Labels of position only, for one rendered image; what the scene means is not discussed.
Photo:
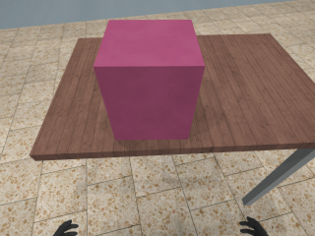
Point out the carton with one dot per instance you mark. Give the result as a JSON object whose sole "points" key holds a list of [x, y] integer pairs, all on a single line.
{"points": [[149, 73]]}

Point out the table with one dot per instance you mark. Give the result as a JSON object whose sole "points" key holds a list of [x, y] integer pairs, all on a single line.
{"points": [[253, 96]]}

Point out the left robot hand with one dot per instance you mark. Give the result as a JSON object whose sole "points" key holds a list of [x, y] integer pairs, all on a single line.
{"points": [[65, 227]]}

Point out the right robot hand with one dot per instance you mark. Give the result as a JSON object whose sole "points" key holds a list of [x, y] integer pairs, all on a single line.
{"points": [[254, 224]]}

